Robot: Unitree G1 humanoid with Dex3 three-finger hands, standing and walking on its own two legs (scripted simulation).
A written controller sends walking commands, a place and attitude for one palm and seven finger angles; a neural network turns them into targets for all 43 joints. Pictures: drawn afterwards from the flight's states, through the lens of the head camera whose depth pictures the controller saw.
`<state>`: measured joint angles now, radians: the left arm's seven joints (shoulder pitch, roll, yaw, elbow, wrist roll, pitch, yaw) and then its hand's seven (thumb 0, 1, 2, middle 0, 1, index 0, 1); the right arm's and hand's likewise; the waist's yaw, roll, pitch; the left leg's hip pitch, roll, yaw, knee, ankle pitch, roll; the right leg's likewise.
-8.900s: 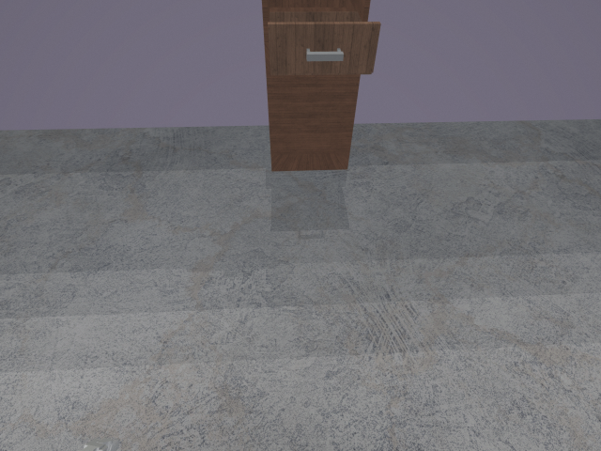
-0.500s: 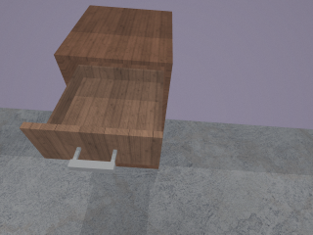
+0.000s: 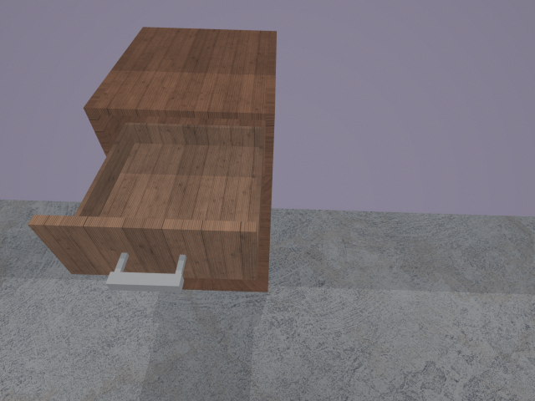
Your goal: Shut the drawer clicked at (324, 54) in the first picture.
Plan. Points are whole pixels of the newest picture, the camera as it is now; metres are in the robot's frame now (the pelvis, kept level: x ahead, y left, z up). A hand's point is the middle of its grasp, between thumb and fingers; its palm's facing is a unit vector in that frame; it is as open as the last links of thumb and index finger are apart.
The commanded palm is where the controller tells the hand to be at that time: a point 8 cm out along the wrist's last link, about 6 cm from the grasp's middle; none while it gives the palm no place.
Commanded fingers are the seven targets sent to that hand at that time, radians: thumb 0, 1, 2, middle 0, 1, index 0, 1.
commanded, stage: come to a stop and stand still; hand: left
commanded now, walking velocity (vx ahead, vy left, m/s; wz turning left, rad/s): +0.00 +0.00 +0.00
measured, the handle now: (149, 270) +0.32 +0.23 -0.02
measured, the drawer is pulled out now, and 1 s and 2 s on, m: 0.30 0.30 0.30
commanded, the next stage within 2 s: look again from close up in 0.26 s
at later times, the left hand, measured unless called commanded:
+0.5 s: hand out of the picture -0.02 +0.18 -0.18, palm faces +0.03 -0.97 -0.22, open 7.4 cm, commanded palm none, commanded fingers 0.00 0.90 0.90 -0.20 -0.30 -0.20 -0.30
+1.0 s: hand out of the picture -0.01 +0.21 -0.17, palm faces +0.01 -0.98 -0.21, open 7.4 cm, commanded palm none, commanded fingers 0.00 0.90 0.90 -0.20 -0.30 -0.20 -0.30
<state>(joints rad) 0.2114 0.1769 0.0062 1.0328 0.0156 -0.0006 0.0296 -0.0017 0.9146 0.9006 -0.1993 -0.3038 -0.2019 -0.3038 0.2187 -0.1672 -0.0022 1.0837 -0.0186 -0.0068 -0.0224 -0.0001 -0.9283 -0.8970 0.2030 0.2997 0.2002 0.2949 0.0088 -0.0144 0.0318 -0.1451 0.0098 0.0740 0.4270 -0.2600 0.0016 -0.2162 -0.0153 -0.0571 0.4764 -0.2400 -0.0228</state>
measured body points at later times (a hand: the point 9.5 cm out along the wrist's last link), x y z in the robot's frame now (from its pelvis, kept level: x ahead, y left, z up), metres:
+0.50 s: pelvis -0.01 +0.00 -0.01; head -0.01 +0.00 +0.44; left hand -0.02 +0.24 -0.16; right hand +0.00 -0.22 -0.17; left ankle -0.02 +0.12 -0.74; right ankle +0.01 -0.10 -0.74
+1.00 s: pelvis -0.02 +0.04 +0.00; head -0.02 +0.03 +0.45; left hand -0.01 +0.26 -0.16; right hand +0.00 -0.19 -0.16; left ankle -0.02 +0.12 -0.74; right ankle +0.01 -0.10 -0.74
